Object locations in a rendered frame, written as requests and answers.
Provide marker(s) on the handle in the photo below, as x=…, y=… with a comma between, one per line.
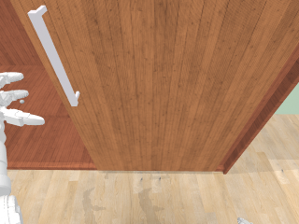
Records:
x=45, y=39

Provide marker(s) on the left robot forearm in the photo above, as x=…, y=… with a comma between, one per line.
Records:
x=5, y=182

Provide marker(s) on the left robot upper arm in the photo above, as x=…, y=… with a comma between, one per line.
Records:
x=10, y=211

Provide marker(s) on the robot left hand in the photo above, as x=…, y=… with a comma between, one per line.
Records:
x=15, y=116

